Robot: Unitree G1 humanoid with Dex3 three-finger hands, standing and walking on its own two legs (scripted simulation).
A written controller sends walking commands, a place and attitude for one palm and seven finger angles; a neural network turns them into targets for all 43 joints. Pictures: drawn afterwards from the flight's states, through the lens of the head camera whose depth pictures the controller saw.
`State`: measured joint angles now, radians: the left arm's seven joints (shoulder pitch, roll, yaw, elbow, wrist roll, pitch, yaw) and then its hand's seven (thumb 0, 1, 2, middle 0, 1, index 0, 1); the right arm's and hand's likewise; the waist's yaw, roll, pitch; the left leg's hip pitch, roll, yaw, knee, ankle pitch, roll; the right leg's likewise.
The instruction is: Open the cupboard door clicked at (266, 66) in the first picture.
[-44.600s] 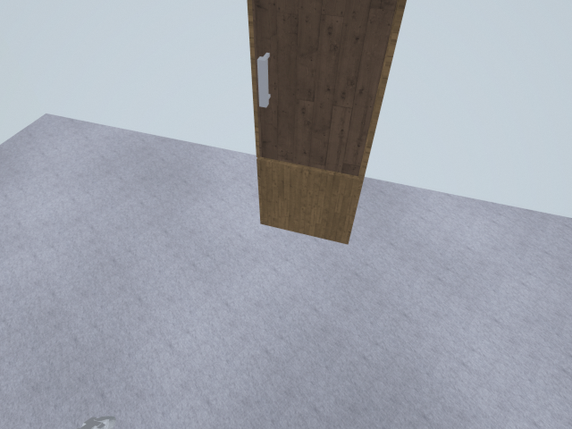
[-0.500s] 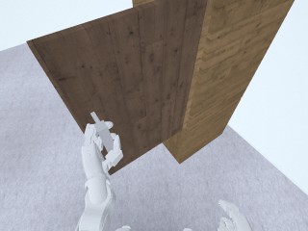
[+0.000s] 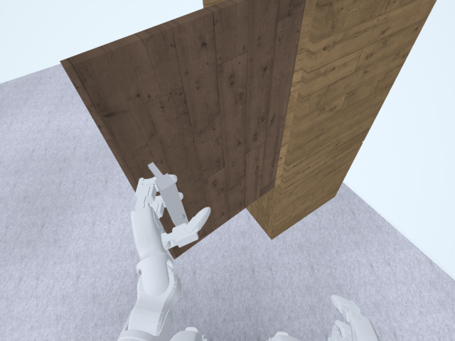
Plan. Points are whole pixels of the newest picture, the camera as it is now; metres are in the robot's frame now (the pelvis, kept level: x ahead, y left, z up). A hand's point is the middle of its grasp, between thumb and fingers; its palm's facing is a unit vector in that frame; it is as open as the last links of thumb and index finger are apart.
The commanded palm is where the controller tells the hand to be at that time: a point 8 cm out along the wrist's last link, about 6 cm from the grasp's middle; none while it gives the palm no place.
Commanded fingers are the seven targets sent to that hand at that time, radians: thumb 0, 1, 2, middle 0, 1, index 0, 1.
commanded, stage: open thumb and fingers to let go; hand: left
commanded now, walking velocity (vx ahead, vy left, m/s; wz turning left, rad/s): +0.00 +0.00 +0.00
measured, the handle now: (168, 197) +0.36 +0.13 +0.04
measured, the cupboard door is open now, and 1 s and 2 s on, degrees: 94 95 95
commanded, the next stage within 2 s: slide the hand sideways off the handle in 0.44 s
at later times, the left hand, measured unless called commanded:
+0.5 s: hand (185, 219) +0.31 +0.09 +0.04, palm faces +0.29 -0.96 +0.00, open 15.3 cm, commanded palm +0.27 +0.14 +0.04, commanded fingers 0.00 -0.50 0.30 -0.15 -0.30 -0.15 -0.30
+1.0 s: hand (173, 245) +0.27 +0.11 +0.04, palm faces -0.14 -0.99 +0.00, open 16.4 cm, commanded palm +0.25 +0.17 +0.04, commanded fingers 0.00 -0.50 0.30 -0.15 -0.30 -0.15 -0.30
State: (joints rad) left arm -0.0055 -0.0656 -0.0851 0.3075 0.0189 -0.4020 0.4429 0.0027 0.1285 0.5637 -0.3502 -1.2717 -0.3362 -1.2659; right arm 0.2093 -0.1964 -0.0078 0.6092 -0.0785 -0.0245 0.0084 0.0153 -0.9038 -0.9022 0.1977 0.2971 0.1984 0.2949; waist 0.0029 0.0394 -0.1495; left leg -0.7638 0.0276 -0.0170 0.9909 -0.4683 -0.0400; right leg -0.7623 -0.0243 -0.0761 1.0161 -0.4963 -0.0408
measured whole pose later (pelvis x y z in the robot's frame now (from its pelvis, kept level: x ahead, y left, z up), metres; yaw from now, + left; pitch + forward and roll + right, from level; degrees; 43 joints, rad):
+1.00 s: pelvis -0.01 +0.04 -0.01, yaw -1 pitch +13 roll -1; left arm 0.11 0.06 -0.16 0.15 -0.04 -0.37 0.01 -0.01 -0.50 0.30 -0.11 -0.31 -0.14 -0.31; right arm 0.24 -0.22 0.01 0.49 -0.01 -0.05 0.02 0.02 -0.90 -0.90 0.20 0.30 0.20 0.30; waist 0.00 0.02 -0.13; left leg -0.80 0.01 0.02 1.07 -0.50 0.02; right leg -0.79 -0.05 -0.03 1.05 -0.49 0.02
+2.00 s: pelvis -0.01 +0.03 -0.02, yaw -1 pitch +13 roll -2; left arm 0.45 0.23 0.06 -0.22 -0.22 -0.28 -0.22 -0.02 -0.50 0.30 -0.16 -0.30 -0.15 -0.30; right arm 0.26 -0.23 0.02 0.44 0.02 -0.11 -0.06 0.02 -0.90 -0.90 0.20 0.30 0.20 0.30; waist 0.01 0.06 -0.14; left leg -0.84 0.03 -0.03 1.16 -0.55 0.00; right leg -0.81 -0.02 -0.08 1.12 -0.54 -0.01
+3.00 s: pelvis +0.04 +0.04 +0.06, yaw -2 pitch -2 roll -1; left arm 0.49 0.35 0.31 -0.42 -0.04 -0.04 0.12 0.00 0.53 0.74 -0.20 -0.31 -0.19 -0.30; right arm 0.22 -0.23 0.05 0.61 0.00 -0.13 -0.08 0.02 -0.90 -0.90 0.20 0.30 0.20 0.30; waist 0.07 0.06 -0.02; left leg -0.14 0.01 0.04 0.49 -0.32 0.02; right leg -0.12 -0.03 -0.03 0.45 -0.29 0.03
